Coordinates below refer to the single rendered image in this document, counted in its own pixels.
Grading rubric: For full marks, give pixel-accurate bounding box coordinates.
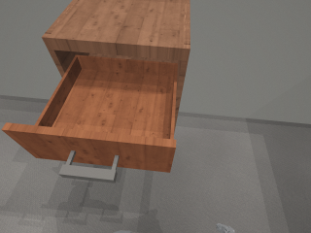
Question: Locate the robot right hand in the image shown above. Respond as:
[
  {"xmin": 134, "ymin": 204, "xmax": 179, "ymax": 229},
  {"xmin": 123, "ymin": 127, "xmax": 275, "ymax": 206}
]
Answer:
[{"xmin": 216, "ymin": 223, "xmax": 235, "ymax": 233}]

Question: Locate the handle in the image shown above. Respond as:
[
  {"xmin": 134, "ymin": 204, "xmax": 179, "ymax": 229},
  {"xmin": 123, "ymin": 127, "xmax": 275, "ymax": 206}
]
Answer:
[{"xmin": 59, "ymin": 150, "xmax": 120, "ymax": 183}]

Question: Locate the drawer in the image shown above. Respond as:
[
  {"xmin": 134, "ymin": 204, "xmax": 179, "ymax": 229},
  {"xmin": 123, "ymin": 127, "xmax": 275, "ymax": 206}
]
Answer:
[{"xmin": 1, "ymin": 54, "xmax": 178, "ymax": 173}]

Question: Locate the cabinet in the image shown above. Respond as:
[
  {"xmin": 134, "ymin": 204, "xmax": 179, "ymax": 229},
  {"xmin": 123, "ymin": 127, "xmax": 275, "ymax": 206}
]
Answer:
[{"xmin": 42, "ymin": 0, "xmax": 190, "ymax": 133}]

